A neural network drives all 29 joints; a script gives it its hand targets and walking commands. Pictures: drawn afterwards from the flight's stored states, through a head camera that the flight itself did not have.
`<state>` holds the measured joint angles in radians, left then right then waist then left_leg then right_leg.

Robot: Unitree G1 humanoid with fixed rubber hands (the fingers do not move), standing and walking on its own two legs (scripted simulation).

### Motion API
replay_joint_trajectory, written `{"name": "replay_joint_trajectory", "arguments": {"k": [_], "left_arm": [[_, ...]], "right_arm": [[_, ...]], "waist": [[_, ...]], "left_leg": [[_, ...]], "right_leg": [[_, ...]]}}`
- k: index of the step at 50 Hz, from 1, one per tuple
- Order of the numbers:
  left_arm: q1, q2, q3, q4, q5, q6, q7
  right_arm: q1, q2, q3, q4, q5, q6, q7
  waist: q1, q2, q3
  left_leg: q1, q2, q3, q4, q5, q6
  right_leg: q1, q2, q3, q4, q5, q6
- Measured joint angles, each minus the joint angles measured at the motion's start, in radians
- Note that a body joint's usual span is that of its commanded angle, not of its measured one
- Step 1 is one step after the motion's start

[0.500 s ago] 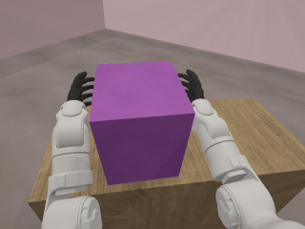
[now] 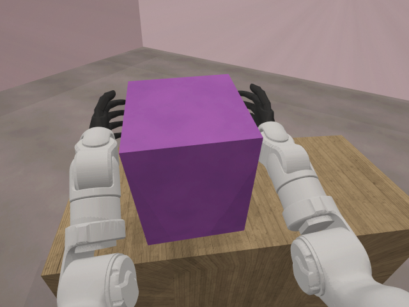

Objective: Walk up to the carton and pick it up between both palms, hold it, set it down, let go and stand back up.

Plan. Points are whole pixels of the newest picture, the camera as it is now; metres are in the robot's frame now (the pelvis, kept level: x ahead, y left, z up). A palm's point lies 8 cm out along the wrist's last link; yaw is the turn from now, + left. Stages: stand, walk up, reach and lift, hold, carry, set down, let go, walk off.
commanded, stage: reach and lift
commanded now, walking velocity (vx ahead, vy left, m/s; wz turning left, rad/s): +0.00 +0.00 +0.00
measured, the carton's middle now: (188, 158) +0.38 -0.01 +0.17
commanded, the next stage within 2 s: hold in 0.42 s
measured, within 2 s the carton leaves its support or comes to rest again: neither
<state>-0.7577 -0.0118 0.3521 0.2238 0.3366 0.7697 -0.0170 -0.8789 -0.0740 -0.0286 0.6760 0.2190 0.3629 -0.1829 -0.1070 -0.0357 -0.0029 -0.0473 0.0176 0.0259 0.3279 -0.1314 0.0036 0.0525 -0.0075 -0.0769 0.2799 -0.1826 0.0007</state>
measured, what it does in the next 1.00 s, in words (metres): stands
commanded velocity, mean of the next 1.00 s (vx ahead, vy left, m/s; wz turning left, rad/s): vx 0.00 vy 0.00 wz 0.00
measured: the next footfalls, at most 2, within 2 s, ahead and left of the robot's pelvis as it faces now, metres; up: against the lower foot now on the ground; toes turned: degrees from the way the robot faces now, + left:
none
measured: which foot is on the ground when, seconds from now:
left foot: down 0.00-1.00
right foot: down 0.00-1.00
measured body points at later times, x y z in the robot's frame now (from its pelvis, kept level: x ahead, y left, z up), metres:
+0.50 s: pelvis +0.00 +0.00 +0.00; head -0.07 +0.02 +0.44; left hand +0.39 +0.15 +0.25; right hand +0.39 -0.15 +0.27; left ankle +0.04 +0.11 -0.75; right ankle -0.01 -0.11 -0.75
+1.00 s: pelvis +0.01 -0.01 +0.00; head -0.08 +0.01 +0.44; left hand +0.38 +0.15 +0.26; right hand +0.38 -0.15 +0.29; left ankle +0.04 +0.11 -0.75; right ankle -0.01 -0.12 -0.75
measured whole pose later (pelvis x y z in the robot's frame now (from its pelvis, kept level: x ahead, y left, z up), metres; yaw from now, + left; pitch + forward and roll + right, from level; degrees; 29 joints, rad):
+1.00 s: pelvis +0.01 -0.01 +0.00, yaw +0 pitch -8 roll -1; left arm -0.78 0.01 0.37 0.18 0.29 0.88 -0.04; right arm -0.97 -0.11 0.02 0.63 0.32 0.54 -0.25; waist -0.10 -0.02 -0.07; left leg -0.06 0.02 0.01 0.35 -0.15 -0.01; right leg 0.04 0.01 -0.06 0.30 -0.20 -0.01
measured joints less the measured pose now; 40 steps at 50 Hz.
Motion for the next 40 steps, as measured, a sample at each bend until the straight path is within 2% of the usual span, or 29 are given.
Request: {"name": "replay_joint_trajectory", "arguments": {"k": [21, 28, 36, 40], "left_arm": [[-0.031, 0.021, 0.003, 0.005, -0.022, 0.058, 0.002], [-0.010, 0.020, -0.010, -0.060, -0.035, 0.079, 0.013], [-0.046, 0.013, 0.026, -0.004, -0.022, 0.112, -0.012], [-0.045, 0.025, 0.017, -0.008, -0.034, 0.108, -0.013]], "right_arm": [[-0.067, -0.019, 0.011, 0.017, 0.048, 0.074, -0.023], [-0.073, -0.039, 0.040, -0.035, 0.089, 0.104, -0.037], [-0.103, -0.033, 0.017, 0.020, 0.069, 0.151, -0.033], [-0.096, -0.036, 0.035, -0.005, 0.068, 0.156, -0.043]], "waist": [[0.000, -0.002, -0.029], [0.001, 0.012, -0.039], [0.013, 0.017, -0.055], [0.013, 0.018, -0.051]], "left_leg": [[-0.010, 0.002, -0.005, 0.011, -0.010, -0.004], [-0.013, 0.007, -0.006, 0.025, -0.020, -0.007], [-0.008, 0.001, -0.005, 0.008, -0.012, -0.006], [-0.016, 0.003, -0.010, 0.012, -0.012, -0.009]], "right_leg": [[-0.008, 0.006, 0.008, 0.005, -0.006, -0.003], [-0.004, 0.012, 0.013, 0.000, -0.005, -0.003], [-0.014, 0.008, 0.018, 0.015, -0.014, -0.005], [-0.019, 0.011, 0.016, 0.015, -0.013, -0.007]]}}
